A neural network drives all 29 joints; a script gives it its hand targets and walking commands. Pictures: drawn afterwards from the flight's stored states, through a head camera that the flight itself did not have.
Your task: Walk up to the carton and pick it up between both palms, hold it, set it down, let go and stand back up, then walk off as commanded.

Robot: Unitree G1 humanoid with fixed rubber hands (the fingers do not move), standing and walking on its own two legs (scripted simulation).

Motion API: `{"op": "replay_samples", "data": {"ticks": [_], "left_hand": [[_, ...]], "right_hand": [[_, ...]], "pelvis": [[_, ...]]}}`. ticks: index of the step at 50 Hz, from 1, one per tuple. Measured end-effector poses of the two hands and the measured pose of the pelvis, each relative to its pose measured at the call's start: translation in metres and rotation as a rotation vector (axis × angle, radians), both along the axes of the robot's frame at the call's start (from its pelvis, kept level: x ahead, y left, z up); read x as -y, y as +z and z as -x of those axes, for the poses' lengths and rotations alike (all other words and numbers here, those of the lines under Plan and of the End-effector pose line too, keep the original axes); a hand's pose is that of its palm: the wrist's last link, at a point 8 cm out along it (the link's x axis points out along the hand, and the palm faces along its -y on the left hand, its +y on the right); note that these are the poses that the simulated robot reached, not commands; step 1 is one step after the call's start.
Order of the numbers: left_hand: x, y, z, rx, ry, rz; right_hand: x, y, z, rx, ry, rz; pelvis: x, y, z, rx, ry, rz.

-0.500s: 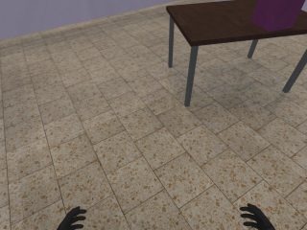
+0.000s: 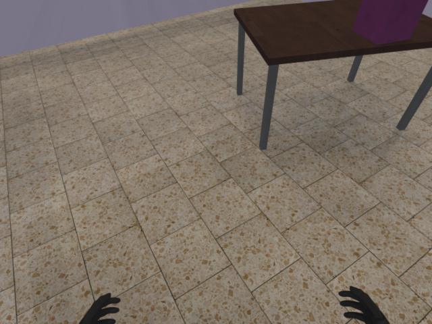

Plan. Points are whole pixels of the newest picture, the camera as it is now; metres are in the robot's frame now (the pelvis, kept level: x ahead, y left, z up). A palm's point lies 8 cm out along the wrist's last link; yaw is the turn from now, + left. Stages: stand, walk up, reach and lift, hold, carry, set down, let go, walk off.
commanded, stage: stand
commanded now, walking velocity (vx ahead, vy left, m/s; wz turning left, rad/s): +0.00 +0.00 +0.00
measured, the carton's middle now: (389, 9) +1.56 -0.89 +0.02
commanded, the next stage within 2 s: walk up in 0.30 s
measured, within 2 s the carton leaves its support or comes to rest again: neither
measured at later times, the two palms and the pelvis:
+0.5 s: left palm out of the picture +0.14 +0.27 -0.07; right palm out of the picture +0.15 -0.26 -0.07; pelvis +0.00 +0.00 +0.00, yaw +0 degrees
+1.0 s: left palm (138, 307) +0.20 +0.17 -0.06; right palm out of the picture +0.19 -0.45 -0.07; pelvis +0.08 -0.14 -0.01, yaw -1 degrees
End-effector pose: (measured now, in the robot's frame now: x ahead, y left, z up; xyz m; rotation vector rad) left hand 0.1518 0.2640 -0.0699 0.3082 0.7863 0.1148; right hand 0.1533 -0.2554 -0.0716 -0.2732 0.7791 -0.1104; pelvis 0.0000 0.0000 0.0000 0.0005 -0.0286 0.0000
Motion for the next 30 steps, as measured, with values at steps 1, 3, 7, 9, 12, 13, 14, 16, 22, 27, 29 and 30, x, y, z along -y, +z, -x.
{"op": "replay_samples", "data": {"ticks": [1,3,7,9,12,13,14,16,22,27,29,30], "left_hand": [[0.000,0.000,0.001,-0.002,0.001,0.000],[0.000,0.000,0.001,-0.004,0.001,0.000],[-0.001,-0.001,0.003,-0.009,0.002,-0.002],[-0.002,-0.001,0.004,-0.011,0.002,-0.003],[-0.002,-0.001,0.005,-0.015,0.003,-0.004],[-0.003,-0.001,0.005,-0.016,0.003,-0.004],[-0.003,-0.001,0.006,-0.017,0.003,-0.004],[-0.003,-0.001,0.006,-0.019,0.004,-0.003],[-0.003,-0.001,0.008,-0.023,0.004,-0.004],[-0.004,-0.002,0.008,-0.033,-0.016,-0.008],[-0.006,-0.002,0.005,-0.038,-0.040,-0.015],[-0.006,-0.001,0.002,-0.036,-0.046,-0.021]], "right_hand": [[0.000,0.000,0.000,0.000,0.000,0.000],[0.000,0.000,0.000,0.000,0.000,0.001],[0.001,0.001,0.001,0.002,0.002,0.003],[0.001,0.001,0.001,0.001,0.002,0.003],[0.002,0.002,0.002,0.002,0.002,0.005],[0.002,0.002,0.002,0.002,0.002,0.005],[0.002,0.002,0.002,0.002,0.003,0.006],[0.002,0.002,0.002,0.003,0.003,0.007],[0.002,0.003,0.003,0.003,0.003,0.008],[0.005,0.004,0.003,0.005,0.004,0.013],[0.013,0.005,0.006,0.006,0.002,0.031],[0.020,0.005,0.010,0.000,-0.002,0.046]], "pelvis": [[0.000,0.000,0.000,0.000,0.000,0.000],[0.000,0.000,0.001,-0.001,0.000,0.000],[0.000,0.001,0.001,-0.002,0.000,0.000],[0.000,0.001,0.001,-0.002,0.000,0.000],[0.000,0.001,0.002,-0.003,0.000,0.000],[0.000,0.001,0.002,-0.003,0.000,0.000],[0.000,0.001,0.002,-0.003,0.000,0.000],[0.000,0.002,0.002,-0.004,0.000,0.000],[0.000,0.002,0.003,-0.005,0.000,0.000],[0.001,0.002,0.003,-0.002,0.001,0.000],[0.004,0.000,0.001,0.002,0.002,-0.003],[0.007,0.000,0.000,0.001,0.001,-0.006]]}}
